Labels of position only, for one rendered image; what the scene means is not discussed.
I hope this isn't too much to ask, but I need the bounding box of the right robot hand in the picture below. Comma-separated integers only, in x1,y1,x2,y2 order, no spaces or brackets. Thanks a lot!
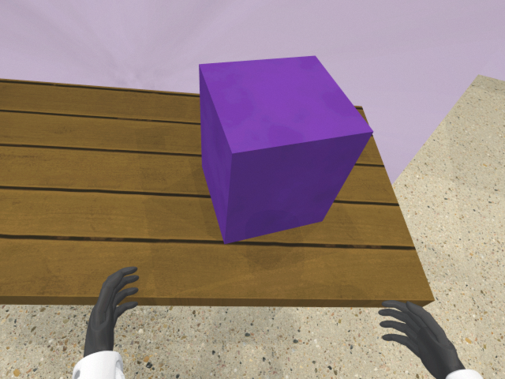
378,300,466,379

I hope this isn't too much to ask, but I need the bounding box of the table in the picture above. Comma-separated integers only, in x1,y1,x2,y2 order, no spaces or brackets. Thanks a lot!
0,78,435,308

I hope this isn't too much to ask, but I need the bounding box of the robot left forearm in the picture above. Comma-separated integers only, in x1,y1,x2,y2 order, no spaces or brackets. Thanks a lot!
72,351,125,379

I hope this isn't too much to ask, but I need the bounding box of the left robot hand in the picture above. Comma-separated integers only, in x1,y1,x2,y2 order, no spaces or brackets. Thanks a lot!
84,267,139,357

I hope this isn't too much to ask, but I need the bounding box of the carton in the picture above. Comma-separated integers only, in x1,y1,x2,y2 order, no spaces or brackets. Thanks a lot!
199,56,373,244

